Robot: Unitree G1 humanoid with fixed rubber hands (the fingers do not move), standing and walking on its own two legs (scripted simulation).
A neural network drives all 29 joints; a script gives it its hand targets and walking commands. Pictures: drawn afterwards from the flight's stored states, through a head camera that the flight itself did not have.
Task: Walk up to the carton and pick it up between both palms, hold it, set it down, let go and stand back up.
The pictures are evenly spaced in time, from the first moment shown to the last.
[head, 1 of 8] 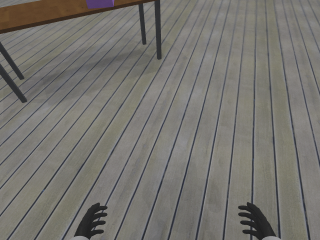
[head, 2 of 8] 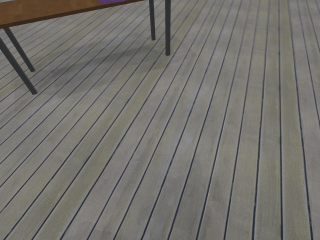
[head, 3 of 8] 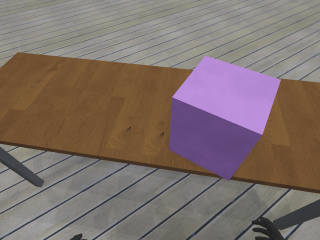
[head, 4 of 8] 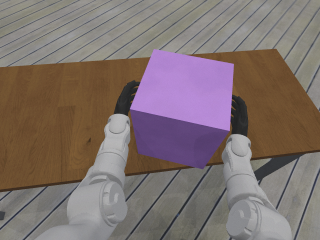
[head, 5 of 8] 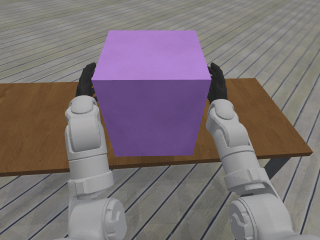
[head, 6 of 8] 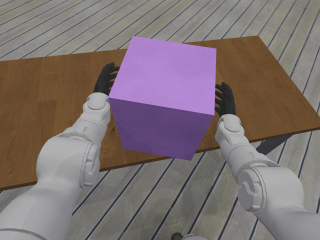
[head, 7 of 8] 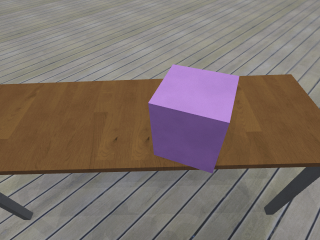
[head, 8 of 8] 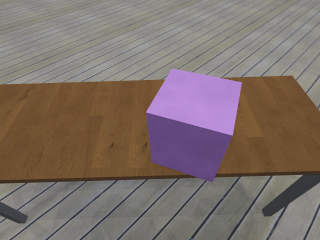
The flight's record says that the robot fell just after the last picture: no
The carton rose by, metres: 0.17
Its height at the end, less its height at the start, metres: +0.00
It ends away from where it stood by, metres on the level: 0.01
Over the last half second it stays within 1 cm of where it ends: yes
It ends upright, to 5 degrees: yes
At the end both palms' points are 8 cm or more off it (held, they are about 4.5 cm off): yes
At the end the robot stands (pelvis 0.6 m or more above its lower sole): yes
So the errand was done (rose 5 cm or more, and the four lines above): yes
